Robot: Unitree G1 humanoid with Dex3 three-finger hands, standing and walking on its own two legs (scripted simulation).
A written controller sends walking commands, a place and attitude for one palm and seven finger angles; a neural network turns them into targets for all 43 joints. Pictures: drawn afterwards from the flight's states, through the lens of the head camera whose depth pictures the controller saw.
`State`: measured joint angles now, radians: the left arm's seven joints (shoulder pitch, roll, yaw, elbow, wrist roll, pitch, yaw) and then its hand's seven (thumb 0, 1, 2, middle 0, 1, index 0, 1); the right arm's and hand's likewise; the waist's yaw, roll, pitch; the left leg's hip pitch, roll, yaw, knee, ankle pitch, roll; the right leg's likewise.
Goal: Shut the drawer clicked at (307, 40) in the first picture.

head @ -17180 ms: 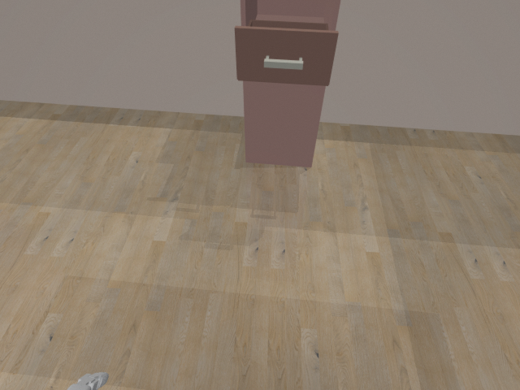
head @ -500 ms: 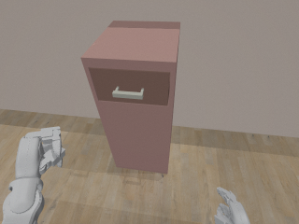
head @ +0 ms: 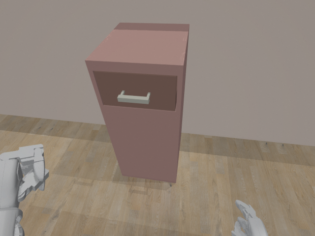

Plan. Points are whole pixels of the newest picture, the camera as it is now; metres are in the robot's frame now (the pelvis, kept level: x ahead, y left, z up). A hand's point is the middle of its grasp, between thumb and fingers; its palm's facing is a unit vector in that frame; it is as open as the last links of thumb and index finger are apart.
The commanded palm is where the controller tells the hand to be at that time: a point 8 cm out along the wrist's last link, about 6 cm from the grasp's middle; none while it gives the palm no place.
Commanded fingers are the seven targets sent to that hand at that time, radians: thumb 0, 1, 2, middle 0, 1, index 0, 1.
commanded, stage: step back with the hand held close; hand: left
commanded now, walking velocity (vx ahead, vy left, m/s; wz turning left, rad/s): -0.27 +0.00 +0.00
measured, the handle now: (134, 96) +0.64 +0.19 -0.01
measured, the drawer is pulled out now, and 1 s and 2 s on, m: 0.00 0.00 0.00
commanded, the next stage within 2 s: stop stepping back and stand still in 1.32 s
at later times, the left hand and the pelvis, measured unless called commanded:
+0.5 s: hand (18, 189) +0.14 +0.27 +0.16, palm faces +0.39 -0.78 -0.49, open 3.3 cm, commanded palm +0.09 +0.30 +0.17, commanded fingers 0.00 0.90 0.90 -1.40 -1.60 -1.40 -1.60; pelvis -0.04 +0.03 -0.01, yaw +0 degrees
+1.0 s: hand (1, 218) +0.09 +0.27 +0.16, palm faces +0.39 -0.76 -0.51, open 3.3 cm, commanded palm +0.03 +0.30 +0.17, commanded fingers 0.00 0.90 0.90 -1.40 -1.60 -1.40 -1.60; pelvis -0.10 +0.01 -0.01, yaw +1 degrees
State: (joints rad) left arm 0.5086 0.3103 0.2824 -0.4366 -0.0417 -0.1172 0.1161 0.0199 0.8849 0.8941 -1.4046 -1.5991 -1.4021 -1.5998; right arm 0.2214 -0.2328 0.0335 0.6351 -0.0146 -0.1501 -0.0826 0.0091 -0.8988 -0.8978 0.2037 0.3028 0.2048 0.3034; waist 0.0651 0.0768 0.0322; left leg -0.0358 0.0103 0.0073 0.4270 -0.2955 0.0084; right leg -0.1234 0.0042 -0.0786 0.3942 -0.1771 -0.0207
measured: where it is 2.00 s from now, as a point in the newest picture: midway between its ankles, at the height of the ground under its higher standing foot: outside the picture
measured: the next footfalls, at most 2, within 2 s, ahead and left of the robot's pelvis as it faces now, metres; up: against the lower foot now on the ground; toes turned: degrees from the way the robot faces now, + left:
right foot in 0.88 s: -0.06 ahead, -0.10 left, +0.00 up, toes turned +4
left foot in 1.30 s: -0.10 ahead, +0.12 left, +0.00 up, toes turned +1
